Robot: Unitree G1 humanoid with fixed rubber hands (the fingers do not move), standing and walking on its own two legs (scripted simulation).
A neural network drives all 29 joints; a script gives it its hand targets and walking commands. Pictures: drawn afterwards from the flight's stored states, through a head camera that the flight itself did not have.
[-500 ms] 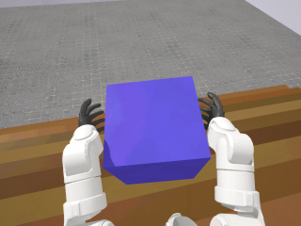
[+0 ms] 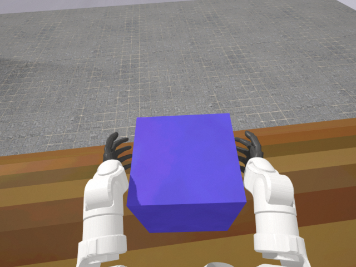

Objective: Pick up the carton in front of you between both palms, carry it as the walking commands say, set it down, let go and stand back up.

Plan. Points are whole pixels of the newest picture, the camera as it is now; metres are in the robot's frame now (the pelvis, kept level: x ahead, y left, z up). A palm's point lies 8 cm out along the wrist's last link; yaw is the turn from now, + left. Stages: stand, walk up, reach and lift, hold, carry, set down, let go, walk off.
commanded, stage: carry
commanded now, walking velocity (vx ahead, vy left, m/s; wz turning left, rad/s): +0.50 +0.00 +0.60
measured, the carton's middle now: (185, 178) +0.33 -0.03 +0.00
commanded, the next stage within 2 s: none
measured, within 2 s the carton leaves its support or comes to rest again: neither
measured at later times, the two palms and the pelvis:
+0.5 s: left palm (111, 137) +0.65 +0.22 -0.16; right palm (182, 113) +0.76 -0.07 -0.17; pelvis +0.41 -0.03 -0.21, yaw +14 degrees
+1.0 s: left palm (120, 110) +1.08 +0.27 -0.39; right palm (171, 100) +1.11 -0.04 -0.38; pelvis +0.80 +0.07 -0.43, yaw +8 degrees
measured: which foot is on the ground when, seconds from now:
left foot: down 0.00-0.30, up 0.32-0.62, down 0.64-1.00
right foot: up 0.00-0.28, down 0.30-0.62, up 0.64-1.00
